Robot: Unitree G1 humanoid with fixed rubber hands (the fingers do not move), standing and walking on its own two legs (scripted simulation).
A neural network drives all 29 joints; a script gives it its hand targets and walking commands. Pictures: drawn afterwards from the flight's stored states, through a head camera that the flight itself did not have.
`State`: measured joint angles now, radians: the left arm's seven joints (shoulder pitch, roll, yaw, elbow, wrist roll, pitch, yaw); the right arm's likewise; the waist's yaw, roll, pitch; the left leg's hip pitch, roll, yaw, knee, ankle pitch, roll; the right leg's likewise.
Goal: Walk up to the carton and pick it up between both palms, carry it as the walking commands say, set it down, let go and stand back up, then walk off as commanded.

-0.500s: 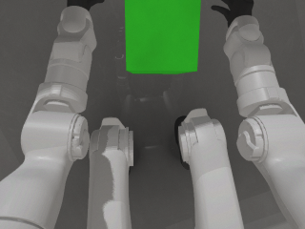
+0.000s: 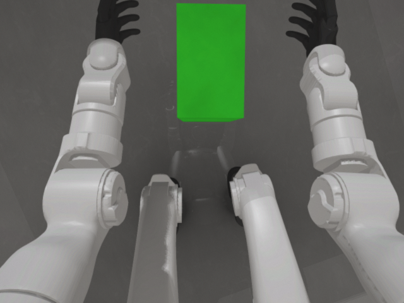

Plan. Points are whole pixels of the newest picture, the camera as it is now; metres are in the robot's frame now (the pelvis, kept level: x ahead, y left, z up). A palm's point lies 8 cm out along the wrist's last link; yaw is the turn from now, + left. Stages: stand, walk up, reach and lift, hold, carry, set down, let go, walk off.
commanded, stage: set down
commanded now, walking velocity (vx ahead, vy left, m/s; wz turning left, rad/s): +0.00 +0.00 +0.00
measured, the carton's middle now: (208, 74) +0.53 -0.04 -0.40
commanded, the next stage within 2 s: let go in 0.52 s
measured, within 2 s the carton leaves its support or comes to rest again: neither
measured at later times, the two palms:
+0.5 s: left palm out of the picture +0.54 +0.14 +0.03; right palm (386, 3) +0.49 -0.21 +0.03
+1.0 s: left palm out of the picture +0.43 +0.17 +0.09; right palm out of the picture +0.39 -0.23 +0.10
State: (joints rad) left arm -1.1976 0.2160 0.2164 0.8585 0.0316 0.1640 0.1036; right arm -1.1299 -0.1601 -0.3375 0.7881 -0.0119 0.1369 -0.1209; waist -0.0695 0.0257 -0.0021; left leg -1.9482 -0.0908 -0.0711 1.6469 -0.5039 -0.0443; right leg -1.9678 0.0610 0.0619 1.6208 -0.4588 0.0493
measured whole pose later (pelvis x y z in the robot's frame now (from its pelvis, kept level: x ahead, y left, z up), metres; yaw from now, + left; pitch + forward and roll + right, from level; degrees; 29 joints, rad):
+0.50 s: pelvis +0.03 +0.00 +0.13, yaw +0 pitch +43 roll +1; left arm -1.09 0.19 0.31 0.90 0.13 0.11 0.02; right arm -0.99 -0.09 -0.39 0.76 -0.10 0.10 -0.08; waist -0.07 0.03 -0.04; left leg -1.50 -0.07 -0.09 1.08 -0.34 -0.03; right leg -1.52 0.04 0.08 1.07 -0.30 0.03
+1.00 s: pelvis +0.07 -0.01 +0.20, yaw +1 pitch +32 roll +1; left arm -0.43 0.09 0.21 0.58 0.15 0.08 0.07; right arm -0.37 -0.11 -0.20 0.52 -0.12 0.07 0.05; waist -0.07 0.00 -0.06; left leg -1.03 -0.06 -0.09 0.75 -0.28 -0.02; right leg -1.06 0.03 0.08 0.76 -0.26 0.02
